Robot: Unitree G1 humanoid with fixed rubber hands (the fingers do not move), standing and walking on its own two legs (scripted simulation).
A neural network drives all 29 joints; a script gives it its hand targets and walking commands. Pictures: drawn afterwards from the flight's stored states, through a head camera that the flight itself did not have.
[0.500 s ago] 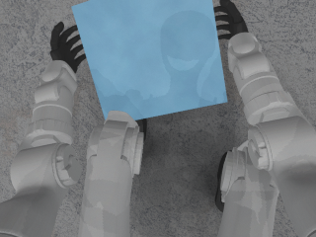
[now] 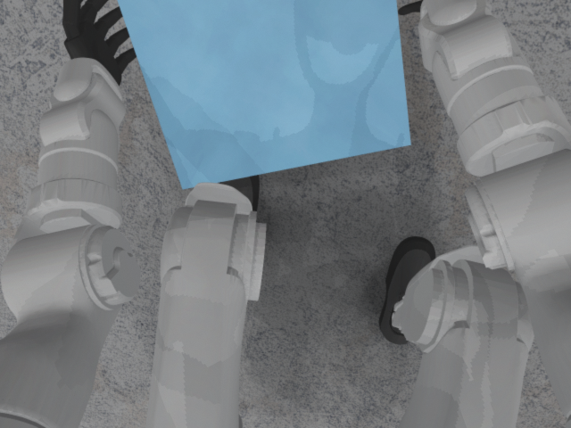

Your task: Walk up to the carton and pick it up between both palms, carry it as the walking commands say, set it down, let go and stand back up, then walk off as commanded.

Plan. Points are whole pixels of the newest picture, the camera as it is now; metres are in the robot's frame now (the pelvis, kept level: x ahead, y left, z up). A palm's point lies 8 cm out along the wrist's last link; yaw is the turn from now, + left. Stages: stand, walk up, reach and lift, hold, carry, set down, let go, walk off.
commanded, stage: reach and lift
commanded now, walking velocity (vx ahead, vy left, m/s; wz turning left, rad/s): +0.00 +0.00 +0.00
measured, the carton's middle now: (274, 54) +0.47 +0.17 -0.28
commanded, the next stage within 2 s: none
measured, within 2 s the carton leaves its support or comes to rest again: neither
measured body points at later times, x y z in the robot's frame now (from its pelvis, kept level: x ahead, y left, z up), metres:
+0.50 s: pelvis -0.04 +0.02 +0.00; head +0.32 +0.09 +0.26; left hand +0.41 +0.35 -0.16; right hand +0.56 +0.00 -0.17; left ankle +0.16 +0.21 -0.35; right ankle +0.10 -0.13 -0.35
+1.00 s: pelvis -0.02 +0.03 +0.04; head +0.33 +0.12 +0.29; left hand +0.41 +0.36 -0.13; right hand +0.56 +0.02 -0.13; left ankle +0.16 +0.21 -0.35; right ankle +0.10 -0.13 -0.35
